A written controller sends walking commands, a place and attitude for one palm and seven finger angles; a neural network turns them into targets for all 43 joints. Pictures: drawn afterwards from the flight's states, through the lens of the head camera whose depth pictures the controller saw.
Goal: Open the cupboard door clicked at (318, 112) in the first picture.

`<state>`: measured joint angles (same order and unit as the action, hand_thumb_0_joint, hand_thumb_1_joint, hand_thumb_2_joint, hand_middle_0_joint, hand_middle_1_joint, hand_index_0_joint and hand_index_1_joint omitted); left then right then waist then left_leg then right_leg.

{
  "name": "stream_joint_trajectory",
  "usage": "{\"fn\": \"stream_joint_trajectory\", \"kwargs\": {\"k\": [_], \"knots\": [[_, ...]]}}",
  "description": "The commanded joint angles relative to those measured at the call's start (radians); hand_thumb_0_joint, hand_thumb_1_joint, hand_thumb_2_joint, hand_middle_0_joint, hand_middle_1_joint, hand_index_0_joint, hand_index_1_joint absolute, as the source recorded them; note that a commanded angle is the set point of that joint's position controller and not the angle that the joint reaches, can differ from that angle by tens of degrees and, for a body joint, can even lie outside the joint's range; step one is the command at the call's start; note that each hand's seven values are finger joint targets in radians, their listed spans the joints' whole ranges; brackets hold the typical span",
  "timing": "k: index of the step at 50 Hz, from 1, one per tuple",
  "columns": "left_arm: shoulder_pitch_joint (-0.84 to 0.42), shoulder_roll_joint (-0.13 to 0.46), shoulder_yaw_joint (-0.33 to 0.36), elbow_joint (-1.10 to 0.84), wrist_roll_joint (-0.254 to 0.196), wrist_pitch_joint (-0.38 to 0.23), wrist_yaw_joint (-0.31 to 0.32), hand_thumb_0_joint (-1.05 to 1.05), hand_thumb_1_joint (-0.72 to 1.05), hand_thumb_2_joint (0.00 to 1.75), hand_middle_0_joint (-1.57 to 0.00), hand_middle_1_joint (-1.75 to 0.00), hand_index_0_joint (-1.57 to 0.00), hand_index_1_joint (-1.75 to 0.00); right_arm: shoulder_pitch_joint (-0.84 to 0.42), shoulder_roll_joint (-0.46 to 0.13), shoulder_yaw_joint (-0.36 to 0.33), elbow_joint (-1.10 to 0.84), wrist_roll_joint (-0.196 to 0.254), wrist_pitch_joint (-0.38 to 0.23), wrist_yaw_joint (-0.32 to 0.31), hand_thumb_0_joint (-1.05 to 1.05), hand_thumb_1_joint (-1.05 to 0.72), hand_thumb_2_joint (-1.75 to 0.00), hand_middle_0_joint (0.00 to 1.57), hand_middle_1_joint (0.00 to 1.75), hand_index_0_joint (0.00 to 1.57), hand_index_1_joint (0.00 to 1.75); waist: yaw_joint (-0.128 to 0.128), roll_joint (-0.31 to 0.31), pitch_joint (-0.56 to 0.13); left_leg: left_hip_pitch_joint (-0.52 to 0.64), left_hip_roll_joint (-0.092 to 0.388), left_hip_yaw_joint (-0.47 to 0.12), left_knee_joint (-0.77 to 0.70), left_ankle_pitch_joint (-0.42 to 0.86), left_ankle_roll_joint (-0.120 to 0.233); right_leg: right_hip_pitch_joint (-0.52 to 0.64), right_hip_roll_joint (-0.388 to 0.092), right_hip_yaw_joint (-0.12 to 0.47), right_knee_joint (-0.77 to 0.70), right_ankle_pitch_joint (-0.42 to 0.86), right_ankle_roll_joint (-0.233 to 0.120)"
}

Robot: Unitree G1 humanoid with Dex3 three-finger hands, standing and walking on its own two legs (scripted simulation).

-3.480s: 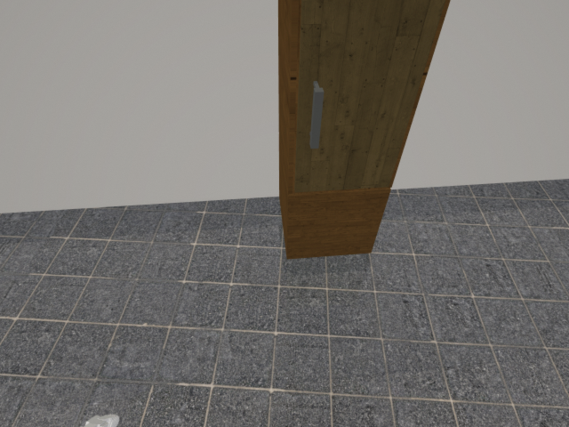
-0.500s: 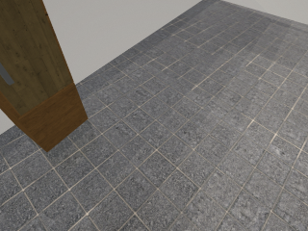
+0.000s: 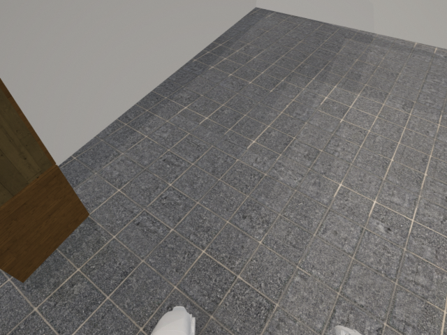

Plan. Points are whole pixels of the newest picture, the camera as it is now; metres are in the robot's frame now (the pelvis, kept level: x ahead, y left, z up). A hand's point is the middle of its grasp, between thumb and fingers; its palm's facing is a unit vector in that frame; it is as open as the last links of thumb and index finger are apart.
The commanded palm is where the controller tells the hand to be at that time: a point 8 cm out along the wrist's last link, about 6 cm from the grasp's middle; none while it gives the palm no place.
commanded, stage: walk to a spot facing it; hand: left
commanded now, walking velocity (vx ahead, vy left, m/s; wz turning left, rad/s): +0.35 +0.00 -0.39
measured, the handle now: out of the picture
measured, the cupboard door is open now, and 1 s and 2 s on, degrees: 0 0 0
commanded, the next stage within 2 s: turn to face it in 0.64 s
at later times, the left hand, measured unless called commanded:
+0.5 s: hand (144, 255) +0.30 +0.22 -0.16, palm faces -0.21 -0.96 -0.18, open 7.4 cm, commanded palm none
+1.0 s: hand (205, 210) +0.44 +0.09 -0.16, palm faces -0.36 -0.91 -0.19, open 7.3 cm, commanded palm none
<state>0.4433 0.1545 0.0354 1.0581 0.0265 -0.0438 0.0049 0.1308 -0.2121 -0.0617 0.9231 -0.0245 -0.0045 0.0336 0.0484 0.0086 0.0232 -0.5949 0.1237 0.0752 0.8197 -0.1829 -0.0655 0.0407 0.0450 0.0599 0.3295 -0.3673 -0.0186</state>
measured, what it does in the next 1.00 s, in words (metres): walks ahead, turning right: left foot, then right foot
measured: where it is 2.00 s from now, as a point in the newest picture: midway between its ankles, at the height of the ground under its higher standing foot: outside the picture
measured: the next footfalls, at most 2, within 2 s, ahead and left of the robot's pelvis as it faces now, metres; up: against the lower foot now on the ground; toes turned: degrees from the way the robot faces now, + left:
left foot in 0.08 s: +0.19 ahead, +0.13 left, +0.00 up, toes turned +5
right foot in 0.70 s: +0.31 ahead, -0.13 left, +0.00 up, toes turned -31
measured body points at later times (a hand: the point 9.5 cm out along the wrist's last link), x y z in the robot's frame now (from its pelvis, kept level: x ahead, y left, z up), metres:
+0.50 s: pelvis +0.17 +0.05 +0.01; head +0.18 +0.07 +0.46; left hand +0.31 +0.27 -0.14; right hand +0.08 -0.17 -0.14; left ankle +0.15 +0.12 -0.73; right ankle +0.21 -0.12 -0.65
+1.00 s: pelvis +0.27 -0.02 +0.00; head +0.27 -0.02 +0.45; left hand +0.46 +0.14 -0.14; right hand +0.22 -0.25 -0.15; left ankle +0.34 +0.10 -0.69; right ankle +0.28 -0.11 -0.73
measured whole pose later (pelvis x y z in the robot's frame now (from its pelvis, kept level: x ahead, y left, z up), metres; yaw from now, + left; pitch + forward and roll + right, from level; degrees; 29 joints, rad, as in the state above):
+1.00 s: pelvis +0.27 -0.02 +0.00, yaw -22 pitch -1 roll -2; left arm 0.13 0.15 0.03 0.97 0.02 0.00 0.02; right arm 0.24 -0.17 -0.05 0.98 -0.02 0.02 -0.02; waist -0.05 0.03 0.01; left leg -0.46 0.12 0.04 0.95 -0.37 -0.06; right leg -0.27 0.01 -0.18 0.50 -0.22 -0.07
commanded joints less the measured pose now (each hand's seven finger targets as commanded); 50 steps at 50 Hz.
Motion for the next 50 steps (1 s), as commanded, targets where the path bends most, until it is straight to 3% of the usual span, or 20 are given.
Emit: {"fn": "stream_joint_trajectory", "kwargs": {"k": [1, 2, 3, 4, 5, 6, 8, 12, 21, 29, 31, 33, 34, 35, 36, 37, 39, 43, 45, 50], "knots": [[-0.023, 0.205, 0.05, -0.052, 0.003, -0.029, 0.019, 0.0, 0.9, 0.9, -0.2, -0.3, -0.2, -0.3, -0.004, -0.068, -0.01, -0.076, 0.005, -0.054, -0.017, 0.0, -0.9, -0.9, 0.2, 0.3, 0.2, 0.3, -0.064, -0.107, 0.03, 0.253, -0.07, 0.035, -0.218, -0.039, 0.045, -0.124, -0.237, 0.161, 0.086, 0.683, -0.122], [-0.047, 0.21, 0.056, -0.055, -0.003, -0.029, 0.018, 0.0, 0.9, 0.9, -0.2, -0.3, -0.2, -0.3, 0.159, -0.096, -0.018, -0.022, 0.001, -0.06, -0.03, 0.0, -0.9, -0.9, 0.2, 0.3, 0.2, 0.3, -0.135, -0.103, -0.041, 0.462, -0.085, 0.026, -0.296, 0.025, 0.053, -0.193, -0.185, 0.121, 0.254, 0.691, -0.091], [-0.021, 0.165, 0.056, -0.059, -0.014, -0.029, 0.011, 0.0, 0.9, 0.9, -0.2, -0.3, -0.2, -0.3, 0.322, -0.188, -0.037, 0.028, -0.009, -0.066, -0.045, 0.0, -0.9, -0.9, 0.2, 0.3, 0.2, 0.3, -0.185, 0.044, -0.172, 0.71, 0.045, -0.097, -0.333, 0.019, 0.077, -0.306, -0.105, 0.068, 0.494, 0.471, -0.058], [0.062, 0.104, 0.049, -0.065, -0.027, -0.022, -0.005, 0.0, 0.9, 0.9, -0.2, -0.3, -0.2, -0.3, 0.405, -0.292, -0.059, 0.052, -0.015, -0.071, -0.05, 0.0, -0.9, -0.9, 0.2, 0.3, 0.2, 0.3, -0.168, 0.354, -0.287, 0.91, 0.357, -0.486, -0.428, 0.017, 0.16, -0.561, 0.03, -0.055, 0.832, -0.156, -0.006], [0.026, 0.126, 0.048, -0.075, -0.02, -0.018, -0.003, 0.0, 0.9, 0.9, -0.2, -0.3, -0.2, -0.3, 0.378, -0.278, -0.044, 0.042, 0.0, -0.058, -0.052, 0.0, -0.9, -0.9, 0.2, 0.3, 0.2, 0.3, -0.16, 0.288, -0.249, 0.791, 0.401, -0.588, -0.542, -0.121, 0.195, -0.599, -0.005, 0.017, 0.977, -0.194, -0.021], [-0.003, 0.127, 0.051, -0.073, -0.016, -0.007, -0.005, 0.0, 0.9, 0.9, -0.2, -0.3, -0.2, -0.3, 0.259, -0.223, -0.035, 0.019, 0.001, -0.055, -0.055, 0.0, -0.9, -0.9, 0.2, 0.3, 0.2, 0.3, -0.119, 0.238, -0.15, 0.644, 0.382, -0.522, -0.603, -0.319, 0.178, -0.626, -0.067, 0.021, 1.044, -0.114, -0.02], [-0.078, 0.103, 0.058, -0.072, 0.001, 0.005, -0.028, 0.0, 0.9, 0.9, -0.2, -0.3, -0.2, -0.3, 0.148, -0.108, -0.006, 0.0, 0.0, -0.069, -0.056, 0.0, -0.9, -0.9, 0.2, 0.3, 0.2, 0.3, -0.072, 0.124, 0.039, 0.396, 0.287, -0.321, -0.643, -0.295, 0.127, -0.631, -0.13, -0.009, 1.023, 0.042, -0.007], [-0.004, 0.048, 0.063, -0.054, 0.007, 0.057, -0.036, 0.0, 0.9, 0.9, -0.2, -0.3, -0.2, -0.3, 0.143, -0.049, 0.002, 0.025, 0.006, -0.088, -0.062, 0.0, -0.9, -0.9, 0.2, 0.3, 0.2, 0.3, 0.0, 0.141, 0.058, 0.258, 0.199, -0.057, -0.655, -0.182, 0.079, -0.574, -0.132, -0.04, 0.984, 0.157, 0.013], [-0.208, 0.06, 0.076, -0.149, 0.008, 0.076, -0.045, 0.0, 0.9, 0.9, -0.2, -0.3, -0.2, -0.3, 0.272, -0.054, -0.012, 0.065, 0.012, -0.091, -0.067, 0.0, -0.9, -0.9, 0.2, 0.3, 0.2, 0.3, -0.043, 0.051, 0.085, 0.494, 0.238, 0.053, -0.644, 0.062, 0.135, -0.834, -0.182, -0.066, 0.835, 0.277, 0.066], [-0.387, 0.035, 0.051, -0.21, 0.001, 0.064, -0.042, 0.0, 0.9, 0.9, -0.2, -0.3, -0.2, -0.3, 0.354, -0.082, -0.018, 0.111, -0.008, -0.058, -0.065, 0.0, -0.9, -0.9, 0.2, 0.3, 0.2, 0.3, -0.106, 0.135, 0.093, 0.591, 0.25, 0.21, -0.469, 0.508, 0.178, -0.67, -0.123, -0.201, 0.432, 0.133, 0.039], [-0.353, 0.053, 0.053, -0.206, 0.002, 0.055, -0.039, 0.0, 0.9, 0.9, -0.2, -0.3, -0.2, -0.3, 0.345, -0.1, -0.025, 0.105, -0.006, -0.049, -0.064, 0.0, -0.9, -0.9, 0.2, 0.3, 0.2, 0.3, -0.085, 0.153, 0.047, 0.609, 0.258, 0.23, -0.368, 0.651, 0.166, -0.58, -0.083, -0.226, 0.373, 0.094, 0.015], [-0.212, 0.09, 0.063, -0.171, 0.008, 0.035, -0.036, 0.0, 0.9, 0.9, -0.2, -0.3, -0.2, -0.3, 0.31, -0.123, -0.034, 0.077, 0.002, -0.045, -0.061, 0.0, -0.9, -0.9, 0.2, 0.3, 0.2, 0.3, -0.011, 0.133, -0.063, 0.584, 0.233, 0.268, -0.136, 0.726, 0.122, -0.354, -0.036, -0.248, 0.244, 0.168, -0.008], [-0.091, 0.153, 0.077, -0.134, 0.01, 0.015, -0.029, 0.0, 0.9, 0.9, -0.2, -0.3, -0.2, -0.3, 0.298, -0.121, -0.032, 0.056, 0.013, -0.044, -0.051, 0.0, -0.9, -0.9, 0.2, 0.3, 0.2, 0.3, 0.053, 0.047, -0.161, 0.422, 0.214, 0.27, 0.096, 0.578, 0.074, -0.083, -0.095, -0.178, 0.153, 0.376, -0.039], [-0.002, 0.275, 0.101, -0.114, 0.005, 0.002, -0.014, 0.0, 0.9, 0.9, -0.2, -0.3, -0.2, -0.3, 0.32, -0.052, -0.019, 0.015, 0.023, -0.043, -0.045, 0.0, -0.9, -0.9, 0.2, 0.3, 0.2, 0.3, 0.067, -0.214, -0.293, 0.08, 0.044, 0.248, 0.373, -0.27, -0.002, 0.239, -0.394, 0.244, 0.188, 0.905, -0.164], [0.034, 0.328, 0.111, -0.103, -0.025, 0.011, 0.005, 0.0, 0.9, 0.9, -0.2, -0.3, -0.2, -0.3, 0.26, -0.048, -0.013, -0.013, 0.023, -0.034, -0.06, 0.0, -0.9, -0.9, 0.2, 0.3, 0.2, 0.3, 0.072, -0.243, -0.34, -0.026, -0.02, 0.101, 0.59, -0.493, -0.017, 0.255, -0.505, 0.375, 0.186, 1.269, -0.272], [-0.023, 0.289, 0.101, -0.115, -0.028, 0.022, 0.017, 0.0, 0.9, 0.9, -0.2, -0.3, -0.2, -0.3, 0.235, -0.044, -0.016, -0.017, 0.024, -0.026, -0.071, 0.0, -0.9, -0.9, 0.2, 0.3, 0.2, 0.3, 0.048, -0.109, -0.274, -0.029, 0.022, 0.006, 0.595, -0.417, -0.004, 0.185, -0.485, 0.233, 0.173, 1.203, -0.288], [-0.167, 0.207, 0.071, -0.152, -0.021, 0.021, 0.026, 0.0, 0.9, 0.9, -0.2, -0.3, -0.2, -0.3, 0.228, -0.021, -0.003, 0.014, 0.013, -0.009, -0.064, 0.0, -0.9, -0.9, 0.2, 0.3, 0.2, 0.3, -0.012, -0.084, -0.209, 0.008, 0.04, -0.046, 0.549, -0.3, -0.001, -0.005, -0.407, 0.178, 0.099, 0.899, -0.218], [-0.308, 0.119, 0.025, -0.153, -0.008, 0.008, 0.033, 0.0, 0.9, 0.9, -0.2, -0.3, -0.2, -0.3, 0.345, 0.034, 0.016, 0.096, 0.002, 0.036, -0.063, 0.0, -0.9, -0.9, 0.2, 0.3, 0.2, 0.3, -0.127, -0.045, -0.085, 0.201, 0.02, -0.052, 0.333, -0.181, 0.007, -0.364, -0.301, -0.058, 0.0, 0.628, -0.132], [-0.31, 0.1, 0.018, -0.148, -0.006, 0.007, 0.028, 0.0, 0.9, 0.9, -0.2, -0.3, -0.2, -0.3, 0.339, 0.044, 0.02, 0.101, 0.005, 0.039, -0.058, 0.0, -0.9, -0.9, 0.2, 0.3, 0.2, 0.3, -0.119, -0.096, -0.074, 0.24, -0.004, -0.036, 0.204, -0.154, 0.012, -0.383, -0.271, -0.097, -0.028, 0.477, -0.119], [-0.265, 0.141, 0.039, -0.139, 0.0, 0.033, 0.028, 0.0, 0.9, 0.9, -0.2, -0.3, -0.2, -0.3, 0.18, -0.002, 0.007, 0.039, 0.008, 0.039, -0.045, 0.0, -0.9, -0.9, 0.2, 0.3, 0.2, 0.3, -0.046, -0.159, 0.011, 0.185, -0.019, -0.006, 0.072, -0.231, 0.015, -0.324, -0.353, -0.061, -0.047, 0.29, -0.148]]}}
